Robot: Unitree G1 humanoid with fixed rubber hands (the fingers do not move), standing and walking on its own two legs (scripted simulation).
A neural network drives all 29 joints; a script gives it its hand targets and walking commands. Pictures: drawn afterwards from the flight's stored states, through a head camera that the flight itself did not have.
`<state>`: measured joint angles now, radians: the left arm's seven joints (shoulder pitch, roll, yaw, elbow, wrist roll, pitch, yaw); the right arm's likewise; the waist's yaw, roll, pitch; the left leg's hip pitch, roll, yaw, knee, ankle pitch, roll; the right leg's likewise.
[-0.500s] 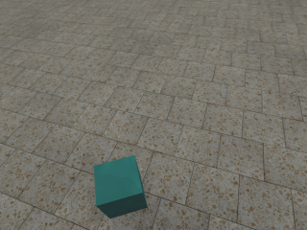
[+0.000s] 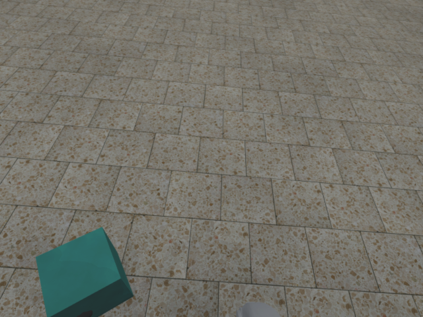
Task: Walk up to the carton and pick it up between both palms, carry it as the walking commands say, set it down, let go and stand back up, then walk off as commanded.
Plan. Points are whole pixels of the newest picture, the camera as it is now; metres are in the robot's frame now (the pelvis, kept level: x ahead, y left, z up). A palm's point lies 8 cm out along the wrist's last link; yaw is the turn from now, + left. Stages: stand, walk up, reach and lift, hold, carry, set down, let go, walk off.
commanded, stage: walk off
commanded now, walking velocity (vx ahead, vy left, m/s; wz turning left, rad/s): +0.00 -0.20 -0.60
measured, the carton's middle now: (89, 278) +0.34 +0.46 -0.64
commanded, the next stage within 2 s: stand in 0.98 s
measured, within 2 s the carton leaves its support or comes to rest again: neither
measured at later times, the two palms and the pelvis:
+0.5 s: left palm out of the picture +0.14 +0.09 -0.13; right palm out of the picture +0.02 -0.44 -0.13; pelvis -0.01 -0.15 -0.01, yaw -16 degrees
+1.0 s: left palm (279, 288) +0.21 -0.13 -0.12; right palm out of the picture -0.22 -0.54 -0.14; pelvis -0.06 -0.27 -0.02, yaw -34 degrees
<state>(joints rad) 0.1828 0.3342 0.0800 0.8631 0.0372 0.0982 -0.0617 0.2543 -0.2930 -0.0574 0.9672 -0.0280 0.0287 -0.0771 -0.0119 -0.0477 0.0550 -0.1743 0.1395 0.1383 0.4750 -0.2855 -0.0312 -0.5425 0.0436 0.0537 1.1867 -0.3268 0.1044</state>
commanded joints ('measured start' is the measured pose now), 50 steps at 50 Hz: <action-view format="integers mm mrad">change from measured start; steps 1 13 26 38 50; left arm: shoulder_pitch -54 172 -12 -16 180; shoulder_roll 12 257 91 5 305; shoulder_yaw -3 49 -8 9 63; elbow -76 -34 -69 -76 -48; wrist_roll -21 -19 -2 -14 -11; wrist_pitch -5 -60 -32 -10 -60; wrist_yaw -13 22 29 -13 9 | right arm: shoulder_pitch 31 -85 19 5 16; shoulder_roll -173 -113 -59 -138 -48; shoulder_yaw -43 -34 -12 -49 -34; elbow -38 -161 -88 -88 -169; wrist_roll -13 4 37 -7 -10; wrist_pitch -13 38 23 -13 13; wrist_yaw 7 26 -2 9 56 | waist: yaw -26 119 -4 -8 96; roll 245 -280 -73 212 -383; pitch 12 -188 -95 -2 -157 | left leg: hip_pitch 45 -480 -96 18 -526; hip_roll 211 19 -101 216 -7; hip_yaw -64 -85 -83 -54 107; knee -101 816 244 -139 612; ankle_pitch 466 -428 -129 341 -478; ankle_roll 121 -37 25 113 -75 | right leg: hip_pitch -62 529 246 -72 606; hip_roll -76 -379 -209 -72 -441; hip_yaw -42 242 306 -26 307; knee -107 -823 -843 -30 -854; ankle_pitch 25 715 405 43 715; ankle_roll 48 -317 -308 35 -238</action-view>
